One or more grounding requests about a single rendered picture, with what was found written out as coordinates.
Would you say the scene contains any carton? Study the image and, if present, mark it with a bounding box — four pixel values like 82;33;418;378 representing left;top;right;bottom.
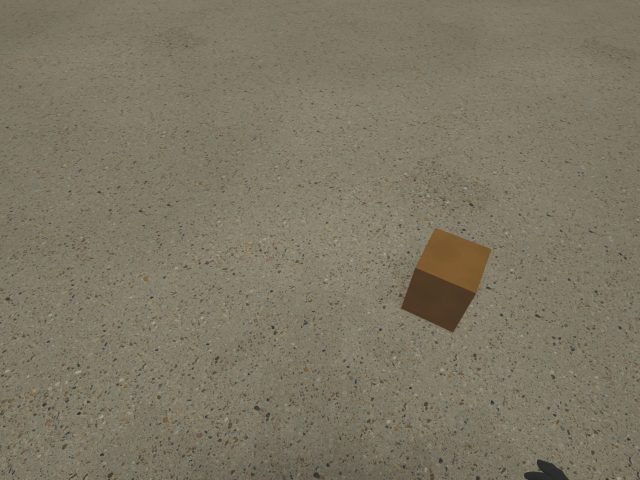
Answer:
401;228;491;332

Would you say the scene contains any robot right hand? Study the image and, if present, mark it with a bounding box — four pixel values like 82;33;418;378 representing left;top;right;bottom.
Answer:
524;460;569;480

